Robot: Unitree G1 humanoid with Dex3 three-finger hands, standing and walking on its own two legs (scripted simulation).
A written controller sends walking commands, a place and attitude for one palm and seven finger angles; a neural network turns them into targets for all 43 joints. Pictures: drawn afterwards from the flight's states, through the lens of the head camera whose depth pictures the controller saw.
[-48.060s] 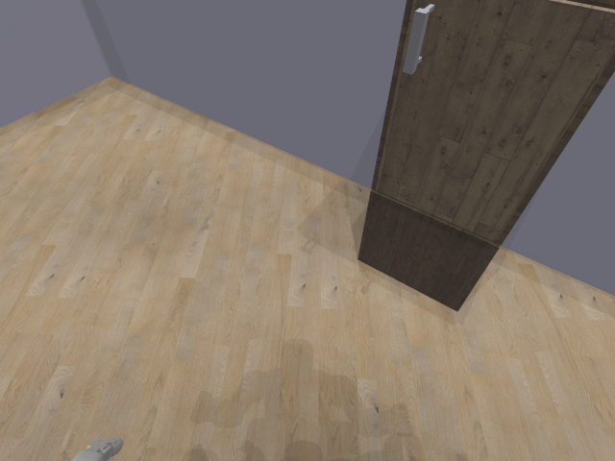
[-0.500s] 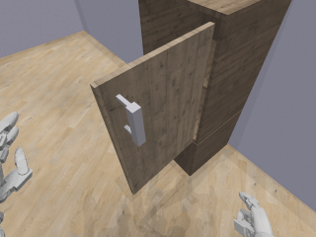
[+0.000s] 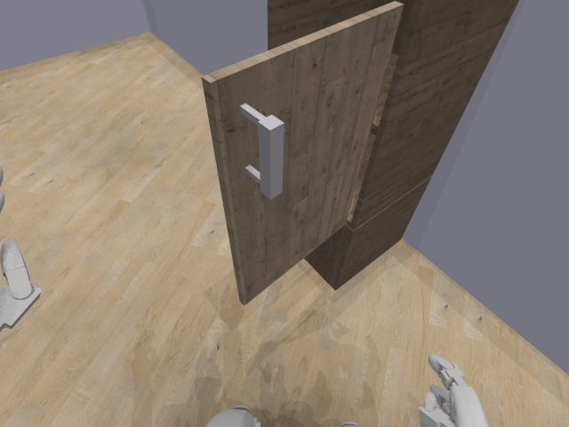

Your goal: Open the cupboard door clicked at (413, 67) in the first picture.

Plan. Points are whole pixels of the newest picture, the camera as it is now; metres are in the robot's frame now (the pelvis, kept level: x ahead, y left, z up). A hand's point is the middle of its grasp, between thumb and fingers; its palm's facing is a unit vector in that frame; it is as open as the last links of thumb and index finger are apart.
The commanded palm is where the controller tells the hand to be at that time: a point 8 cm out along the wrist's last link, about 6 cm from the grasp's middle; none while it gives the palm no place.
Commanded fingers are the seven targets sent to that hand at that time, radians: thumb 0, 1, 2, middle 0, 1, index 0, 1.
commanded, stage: step back with the hand held close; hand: left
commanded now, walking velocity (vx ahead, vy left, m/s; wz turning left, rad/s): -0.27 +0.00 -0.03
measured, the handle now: (260, 152) +0.44 +0.07 +0.16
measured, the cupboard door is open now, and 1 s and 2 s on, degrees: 94 94 94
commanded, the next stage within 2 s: stop stepping back and stand still in 0.30 s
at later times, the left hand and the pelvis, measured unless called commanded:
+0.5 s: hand (2, 384) +0.12 +0.23 +0.19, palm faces +0.32 -0.82 -0.47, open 7.4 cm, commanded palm +0.06 +0.29 +0.20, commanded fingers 0.00 0.90 0.90 -0.20 -0.30 -0.20 -0.30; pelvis -0.09 +0.00 +0.01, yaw -3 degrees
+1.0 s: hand out of the picture +0.02 +0.26 +0.18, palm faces +0.46 -0.78 -0.41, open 7.4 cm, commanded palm -0.04 +0.30 +0.20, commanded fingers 0.00 0.90 0.90 -0.20 -0.30 -0.20 -0.30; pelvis -0.18 +0.00 +0.01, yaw +0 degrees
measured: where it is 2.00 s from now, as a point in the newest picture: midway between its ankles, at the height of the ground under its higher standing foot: outside the picture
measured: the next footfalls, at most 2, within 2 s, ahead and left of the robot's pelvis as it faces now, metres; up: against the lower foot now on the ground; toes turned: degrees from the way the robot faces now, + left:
right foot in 0.34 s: -0.12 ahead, -0.10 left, +0.00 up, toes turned +5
left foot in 0.50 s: +0.02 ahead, +0.08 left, +0.00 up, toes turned -1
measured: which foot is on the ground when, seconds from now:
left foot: down 0.00-0.34, up 0.36-0.48, down 0.50-0.70, up 0.72-0.90, down 0.92-1.00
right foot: down 0.00-0.08, up 0.10-0.32, down 0.34-1.00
